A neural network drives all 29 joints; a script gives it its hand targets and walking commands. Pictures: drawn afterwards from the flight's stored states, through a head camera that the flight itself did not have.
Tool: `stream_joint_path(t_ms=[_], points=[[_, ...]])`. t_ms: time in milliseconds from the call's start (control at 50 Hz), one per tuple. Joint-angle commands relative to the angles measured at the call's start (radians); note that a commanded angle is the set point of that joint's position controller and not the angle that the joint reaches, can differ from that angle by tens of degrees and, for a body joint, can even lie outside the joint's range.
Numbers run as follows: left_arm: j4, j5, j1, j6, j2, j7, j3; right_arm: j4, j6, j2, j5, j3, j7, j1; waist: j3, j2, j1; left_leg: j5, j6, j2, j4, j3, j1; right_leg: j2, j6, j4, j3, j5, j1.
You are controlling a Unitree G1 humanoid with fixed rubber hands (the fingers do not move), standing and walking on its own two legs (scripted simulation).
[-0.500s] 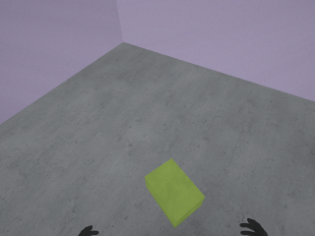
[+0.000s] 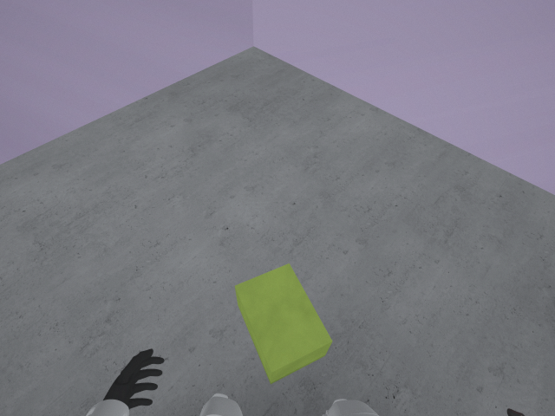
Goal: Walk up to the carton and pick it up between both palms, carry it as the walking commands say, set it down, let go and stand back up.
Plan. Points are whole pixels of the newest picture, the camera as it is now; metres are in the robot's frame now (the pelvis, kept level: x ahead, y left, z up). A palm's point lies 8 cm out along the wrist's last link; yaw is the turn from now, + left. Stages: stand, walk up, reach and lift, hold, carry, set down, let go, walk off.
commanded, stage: walk up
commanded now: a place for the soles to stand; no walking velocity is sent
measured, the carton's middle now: (280, 321) +0.47 -0.02 -0.66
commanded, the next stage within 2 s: none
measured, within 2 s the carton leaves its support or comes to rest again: neither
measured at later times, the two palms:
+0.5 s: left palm out of the picture +0.03 +0.12 -0.10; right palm out of the picture +0.13 -0.42 -0.06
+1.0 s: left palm out of the picture -0.03 +0.03 -0.09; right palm out of the picture +0.17 -0.43 -0.09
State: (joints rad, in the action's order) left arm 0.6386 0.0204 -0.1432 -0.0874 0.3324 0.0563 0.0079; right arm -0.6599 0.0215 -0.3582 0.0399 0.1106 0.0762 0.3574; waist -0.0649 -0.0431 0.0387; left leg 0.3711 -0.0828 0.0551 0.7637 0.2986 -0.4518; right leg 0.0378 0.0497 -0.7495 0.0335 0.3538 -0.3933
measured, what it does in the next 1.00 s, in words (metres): steps to the right, turning left: left foot, then right foot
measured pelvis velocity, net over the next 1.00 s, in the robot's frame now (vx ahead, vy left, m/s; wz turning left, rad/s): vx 0.01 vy -0.23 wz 0.43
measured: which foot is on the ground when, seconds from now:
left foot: up 0.00-0.18, down 0.20-0.52, up 0.54-0.76, down 0.78-1.00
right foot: down 0.00-0.20, up 0.22-0.50, down 0.52-1.00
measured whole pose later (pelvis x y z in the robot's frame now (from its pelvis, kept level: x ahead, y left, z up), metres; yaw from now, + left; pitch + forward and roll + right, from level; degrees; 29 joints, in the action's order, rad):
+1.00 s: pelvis +0.01 -0.23 +0.03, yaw +24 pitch -1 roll -1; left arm 0.77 0.04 -0.31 0.01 0.27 -0.01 0.05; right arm -0.81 0.00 -0.23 0.02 0.00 -0.01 0.31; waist -0.01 0.01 -0.01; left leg 0.30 0.01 -0.03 0.61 0.10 -0.30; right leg 0.06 -0.02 -0.56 -0.20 0.31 -0.24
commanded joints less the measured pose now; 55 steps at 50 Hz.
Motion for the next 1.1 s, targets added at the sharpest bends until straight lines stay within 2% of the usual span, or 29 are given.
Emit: stream_joint_path(t_ms=[0,20,60,100,140,160,180,200,220,240,260,320,420,460,480,500,520,540,560,620,700,740,760,800,820,880,960,1020,1080], points=[[-0.056,-0.007,-0.097,0.005,0.202,-0.014,-0.043,0.131,-0.006,-0.02,0.013,-0.006,0.019,-0.024,-0.008,-0.25,-0.081,0.344,0.041,-0.161,0.313,-0.141,-0.201,0.329,-0.186,0.505,0.45,0.119,0.024],[-0.057,0.002,-0.042,0.008,0.15,-0.022,-0.034,0.106,-0.01,-0.027,0.017,-0.005,0.024,-0.001,-0.028,-0.175,-0.053,0.3,0.061,-0.141,0.381,-0.142,-0.152,0.303,-0.207,0.449,0.361,0.1,-0.013],[-0.043,0.013,0.024,0.014,0.122,-0.024,-0.026,0.064,-0.026,-0.021,0.007,-0.017,0.017,0.071,-0.019,-0.178,0.01,0.225,0.087,-0.106,0.356,-0.229,-0.036,0.231,-0.202,0.389,0.172,-0.057,-0.024],[-0.02,0.018,0.005,0.015,0.107,-0.018,-0.018,0.055,-0.037,-0.012,0.003,-0.04,0.008,0.06,-0.001,-0.184,0.0,0.18,0.089,-0.091,0.172,-0.337,0.039,0.183,-0.197,0.331,0.084,-0.182,0.02],[0.0,0.01,-0.016,0.007,0.104,-0.017,-0.008,0.048,-0.049,0.021,-0.008,-0.06,0.001,0.071,0.036,-0.139,0.005,-0.029,0.099,-0.124,-0.135,-0.4,0.254,0.149,-0.174,0.221,0.018,-0.114,-0.031],[0.004,0.009,-0.027,0.005,0.082,-0.017,0.0,0.039,-0.055,0.018,-0.008,-0.058,0.002,0.104,0.059,-0.112,0.024,-0.123,0.107,-0.101,-0.276,-0.317,0.418,0.112,-0.134,0.15,-0.014,0.001,-0.134],[-0.014,0.016,-0.036,0.011,0.01,-0.016,0.018,0.038,-0.066,-0.039,-0.001,-0.046,0.004,0.134,0.066,0.034,0.025,-0.029,0.143,0.122,-0.412,0.069,0.511,0.036,-0.072,-0.045,-0.06,0.112,-0.288],[-0.032,0.028,-0.075,0.005,0.021,-0.018,0.009,0.056,-0.075,-0.149,-0.018,-0.023,0.015,0.119,0.021,0.114,-0.008,-0.181,0.254,0.381,-0.447,0.389,0.42,0.014,-0.025,-0.17,-0.019,0.261,-0.362],[-0.019,0.015,-0.074,-0.015,0.079,-0.022,-0.011,0.042,-0.072,-0.159,-0.022,-0.013,0.023,0.106,0.051,0.091,0.005,-0.159,0.362,0.415,-0.432,0.4,0.285,0.063,-0.028,-0.284,0.064,0.271,-0.246],[-0.019,0.009,-0.074,-0.02,0.072,-0.022,-0.014,0.044,-0.072,-0.146,-0.015,-0.023,0.023,0.044,0.026,0.129,-0.019,-0.035,0.389,0.372,-0.433,0.343,0.231,0.062,-0.033,-0.337,0.085,0.218,-0.244],[-0.013,0.015,-0.071,-0.02,0.074,-0.019,-0.021,0.051,-0.07,-0.122,-0.014,-0.032,0.02,0.0,-0.009,0.137,-0.028,0.085,0.366,0.312,-0.454,0.27,0.2,0.067,-0.026,-0.356,0.091,0.145,-0.26],[0.01,0.036,-0.106,-0.009,0.077,-0.001,-0.039,0.068,-0.065,-0.064,-0.012,-0.042,0.006,-0.054,0.011,0.153,-0.041,0.035,0.298,0.192,-0.428,0.099,0.161,0.052,0.004,-0.337,0.047,0.017,-0.214],[-0.02,0.002,-0.127,0.017,0.024,-0.005,-0.015,0.06,-0.043,-0.09,-0.001,-0.023,-0.028,-0.067,0.055,0.255,-0.022,0.064,0.254,0.112,-0.359,-0.02,0.054,0.009,-0.017,-0.09,-0.045,0.062,-0.004],[-0.012,-0.006,-0.198,0.028,0.026,-0.016,-0.012,0.057,-0.021,-0.105,-0.005,-0.019,-0.044,-0.097,0.059,0.269,-0.052,0.098,0.216,0.079,-0.304,-0.04,-0.028,-0.028,-0.028,0.056,-0.102,0.014,0.141],[-0.001,-0.003,-0.236,0.039,0.031,-0.024,-0.009,0.046,-0.011,-0.086,-0.007,-0.026,-0.051,-0.09,0.055,0.222,-0.068,0.111,0.187,0.041,-0.225,-0.063,-0.071,-0.039,-0.031,0.165,-0.104,0.009,0.206],[-0.003,0.008,-0.26,0.055,0.061,-0.031,-0.003,0.031,-0.004,-0.027,-0.003,-0.042,-0.057,-0.045,0.038,0.089,-0.067,0.104,0.15,-0.028,-0.081,-0.101,-0.117,0.058,-0.041,0.297,0.024,0.044,0.221],[-0.025,0.005,-0.245,0.064,0.186,-0.038,-0.021,0.06,-0.006,0.053,-0.002,-0.067,-0.058,-0.035,0.016,-0.201,-0.059,0.205,0.084,-0.153,0.09,-0.194,-0.218,0.31,-0.123,0.507,0.393,0.18,0.124],[-0.025,-0.001,-0.206,0.061,0.199,-0.048,-0.031,0.065,-0.002,0.03,0.0,-0.052,-0.042,-0.049,-0.037,-0.187,-0.065,0.284,0.07,-0.116,0.188,-0.164,-0.172,0.382,-0.176,0.556,0.469,0.21,0.009],[-0.022,0.003,-0.158,0.064,0.159,-0.055,-0.024,0.033,-0.001,0.014,0.001,-0.05,-0.039,-0.03,-0.06,-0.141,-0.045,0.237,0.079,-0.099,0.239,-0.149,-0.118,0.353,-0.197,0.531,0.397,0.22,-0.019],[-0.002,0.016,-0.071,0.08,0.113,-0.058,-0.011,-0.029,-0.016,0.007,-0.001,-0.054,-0.059,0.036,-0.022,-0.161,0.002,0.127,0.089,-0.06,0.193,-0.232,-0.025,0.235,-0.175,0.457,0.143,0.061,0.038],[0.043,0.011,-0.14,0.091,0.096,-0.069,-0.007,-0.042,-0.02,0.028,-0.007,-0.069,-0.083,-0.025,0.034,-0.134,-0.048,0.108,0.094,-0.066,-0.04,-0.287,0.058,0.261,-0.188,0.391,0.103,-0.028,0.143],[0.057,0.004,-0.144,0.086,0.101,-0.073,-0.007,-0.06,-0.026,0.05,-0.015,-0.077,-0.087,0.002,0.034,-0.119,-0.031,-0.049,0.119,-0.083,-0.258,-0.294,0.204,0.249,-0.174,0.364,0.062,0.012,0.082],[0.059,0.005,-0.148,0.083,0.087,-0.073,-0.006,-0.072,-0.032,0.034,-0.014,-0.076,-0.088,0.025,0.037,-0.102,-0.027,-0.103,0.137,-0.07,-0.307,-0.233,0.294,0.217,-0.144,0.344,0.03,0.061,0.014],[0.03,0.003,-0.143,0.091,0.012,-0.064,0.011,-0.064,-0.045,-0.049,-0.02,-0.062,-0.094,-0.003,0.021,0.091,-0.045,0.034,0.206,0.093,-0.397,0.069,0.228,0.048,-0.052,0.206,-0.124,0.097,-0.03],[0.039,0.0,-0.145,0.092,0.003,-0.061,0.017,-0.071,-0.044,-0.033,-0.03,-0.068,-0.09,-0.023,0.02,0.112,-0.045,0.082,0.229,0.12,-0.431,0.09,0.116,0.034,-0.05,0.189,-0.117,0.073,0.091],[0.067,0.016,-0.179,0.106,0.041,-0.063,0.01,-0.092,-0.034,0.006,-0.03,-0.09,-0.084,-0.058,-0.013,0.133,-0.064,0.054,0.162,0.011,-0.367,-0.058,0.005,0.085,-0.07,0.288,-0.071,0.003,0.213],[0.101,0.018,-0.216,0.109,0.102,-0.077,-0.006,-0.099,-0.037,0.057,-0.019,-0.097,-0.084,-0.036,-0.001,-0.02,-0.056,-0.081,0.122,-0.057,-0.148,-0.17,0.024,0.275,-0.168,0.461,0.082,0.073,0.204],[0.105,0.018,-0.174,0.104,0.096,-0.077,-0.011,-0.104,-0.043,0.047,-0.017,-0.091,-0.084,-0.022,-0.009,-0.041,-0.043,-0.123,0.129,-0.046,-0.169,-0.164,0.069,0.265,-0.168,0.434,0.01,0.029,0.188],[0.107,0.018,-0.152,0.098,0.082,-0.07,-0.015,-0.103,-0.047,0.024,-0.019,-0.084,-0.08,-0.02,0.017,0.013,-0.045,-0.291,0.142,-0.038,-0.184,-0.122,0.112,0.189,-0.121,0.34,-0.113,-0.094,0.198]])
